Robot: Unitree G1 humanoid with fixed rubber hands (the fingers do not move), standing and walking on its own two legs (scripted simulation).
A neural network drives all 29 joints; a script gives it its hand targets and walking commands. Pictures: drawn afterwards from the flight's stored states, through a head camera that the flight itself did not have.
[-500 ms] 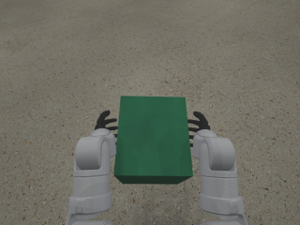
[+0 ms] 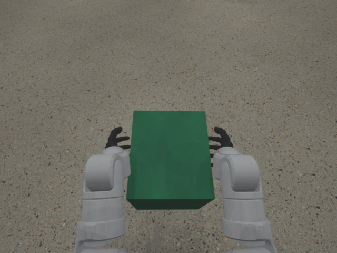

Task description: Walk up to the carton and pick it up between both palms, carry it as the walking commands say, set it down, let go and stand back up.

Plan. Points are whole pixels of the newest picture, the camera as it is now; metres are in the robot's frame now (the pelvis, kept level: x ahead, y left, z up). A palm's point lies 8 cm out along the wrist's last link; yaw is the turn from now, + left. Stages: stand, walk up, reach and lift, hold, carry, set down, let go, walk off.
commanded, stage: carry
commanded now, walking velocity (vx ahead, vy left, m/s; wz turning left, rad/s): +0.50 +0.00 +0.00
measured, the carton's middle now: (168, 164) +0.34 +0.00 -0.02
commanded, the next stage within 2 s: none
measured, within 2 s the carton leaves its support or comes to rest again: neither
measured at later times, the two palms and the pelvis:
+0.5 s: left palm (157, 47) +0.68 +0.02 +0.11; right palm (231, 46) +0.70 -0.22 +0.09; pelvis +0.38 -0.12 +0.04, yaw +5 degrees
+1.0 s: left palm (159, 16) +0.95 +0.01 +0.08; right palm (220, 14) +0.94 -0.23 +0.08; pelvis +0.64 -0.11 +0.03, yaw +0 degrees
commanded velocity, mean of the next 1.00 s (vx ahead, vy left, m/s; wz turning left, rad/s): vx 0.20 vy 0.00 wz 0.00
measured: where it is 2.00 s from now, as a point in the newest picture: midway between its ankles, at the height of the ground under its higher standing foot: (201, 167)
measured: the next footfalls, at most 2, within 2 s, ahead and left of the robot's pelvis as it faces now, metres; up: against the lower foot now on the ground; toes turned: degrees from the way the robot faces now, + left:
right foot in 0.30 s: +0.46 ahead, -0.18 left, +0.00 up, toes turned -4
left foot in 0.86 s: +0.73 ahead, -0.02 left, +0.00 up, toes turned +11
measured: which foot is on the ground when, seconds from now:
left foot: down 0.00-0.36, up 0.38-0.84, down 0.86-1.00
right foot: up 0.00-0.28, down 0.30-0.88, up 0.90-1.00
